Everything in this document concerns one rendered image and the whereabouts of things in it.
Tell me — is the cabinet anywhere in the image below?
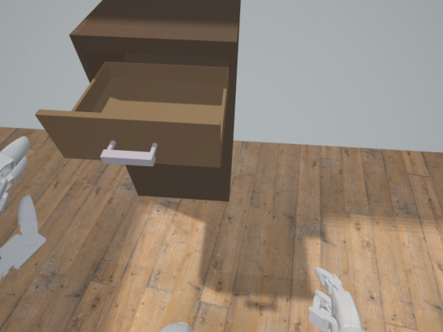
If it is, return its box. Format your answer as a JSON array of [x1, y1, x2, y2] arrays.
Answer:
[[69, 0, 241, 202]]

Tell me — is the handle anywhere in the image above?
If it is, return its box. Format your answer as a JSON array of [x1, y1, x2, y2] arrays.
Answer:
[[100, 140, 158, 167]]

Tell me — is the robot right hand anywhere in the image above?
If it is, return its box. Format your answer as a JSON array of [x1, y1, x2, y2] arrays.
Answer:
[[309, 267, 363, 332]]

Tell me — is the robot left hand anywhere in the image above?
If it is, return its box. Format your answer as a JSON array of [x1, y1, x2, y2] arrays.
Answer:
[[0, 136, 46, 282]]

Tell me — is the drawer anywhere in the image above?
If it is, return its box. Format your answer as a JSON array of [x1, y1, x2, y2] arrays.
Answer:
[[35, 62, 229, 167]]

